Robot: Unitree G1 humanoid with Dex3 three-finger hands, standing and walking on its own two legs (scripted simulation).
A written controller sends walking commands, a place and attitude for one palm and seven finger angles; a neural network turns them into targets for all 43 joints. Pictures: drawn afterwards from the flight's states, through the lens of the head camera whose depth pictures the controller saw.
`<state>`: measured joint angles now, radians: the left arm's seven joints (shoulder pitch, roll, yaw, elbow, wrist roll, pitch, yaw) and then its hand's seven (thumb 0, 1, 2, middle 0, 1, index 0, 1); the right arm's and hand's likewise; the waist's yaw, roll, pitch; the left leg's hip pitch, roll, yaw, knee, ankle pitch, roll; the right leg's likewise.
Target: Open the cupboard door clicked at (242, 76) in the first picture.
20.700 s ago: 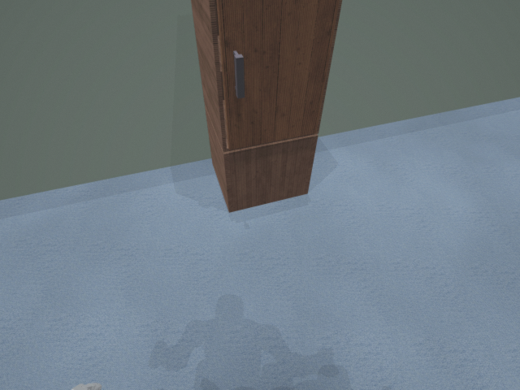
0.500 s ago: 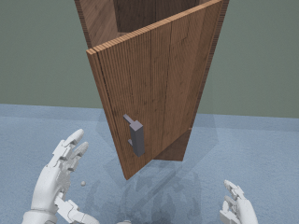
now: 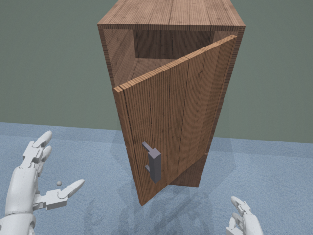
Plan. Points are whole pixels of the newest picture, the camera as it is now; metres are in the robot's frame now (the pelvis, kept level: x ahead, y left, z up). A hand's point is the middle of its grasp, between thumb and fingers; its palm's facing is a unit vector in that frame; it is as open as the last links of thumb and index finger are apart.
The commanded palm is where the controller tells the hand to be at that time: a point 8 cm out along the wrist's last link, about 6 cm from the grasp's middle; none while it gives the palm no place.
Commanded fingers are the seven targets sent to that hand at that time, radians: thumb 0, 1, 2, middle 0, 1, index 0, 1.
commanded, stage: draw the hand back to the body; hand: left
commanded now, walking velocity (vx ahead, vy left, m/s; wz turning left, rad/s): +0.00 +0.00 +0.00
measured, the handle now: (150, 162) +0.33 +0.06 -0.01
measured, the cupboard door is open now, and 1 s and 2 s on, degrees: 46 46 46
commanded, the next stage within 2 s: step back with the hand held close in 0.64 s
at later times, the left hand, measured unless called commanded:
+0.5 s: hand (38, 167) +0.19 +0.25 +0.16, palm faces +0.44 -0.80 -0.39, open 7.6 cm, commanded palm +0.14 +0.29 +0.18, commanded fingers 0.00 0.90 0.90 -0.20 -0.30 -0.20 -0.30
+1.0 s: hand (38, 169) +0.19 +0.25 +0.16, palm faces +0.35 -0.79 -0.50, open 7.4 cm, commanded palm +0.13 +0.29 +0.19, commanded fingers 0.00 0.90 0.90 -0.20 -0.30 -0.20 -0.30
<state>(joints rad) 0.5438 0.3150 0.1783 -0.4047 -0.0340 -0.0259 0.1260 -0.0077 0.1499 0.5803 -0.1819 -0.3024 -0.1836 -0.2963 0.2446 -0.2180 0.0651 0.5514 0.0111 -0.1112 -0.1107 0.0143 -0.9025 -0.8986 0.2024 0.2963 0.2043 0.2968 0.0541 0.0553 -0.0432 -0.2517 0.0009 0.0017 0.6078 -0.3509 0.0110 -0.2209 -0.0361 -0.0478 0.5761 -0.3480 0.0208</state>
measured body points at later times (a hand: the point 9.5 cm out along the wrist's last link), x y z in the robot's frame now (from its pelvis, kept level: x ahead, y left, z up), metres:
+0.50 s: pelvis +0.00 -0.01 +0.01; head -0.01 -0.03 +0.46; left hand +0.16 +0.29 +0.18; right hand +0.19 -0.23 -0.07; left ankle -0.02 +0.11 -0.73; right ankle -0.03 -0.13 -0.73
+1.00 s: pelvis -0.02 -0.01 +0.01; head +0.00 -0.02 +0.46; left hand +0.16 +0.29 +0.19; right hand +0.17 -0.25 -0.07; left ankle -0.02 +0.11 -0.73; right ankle -0.03 -0.13 -0.73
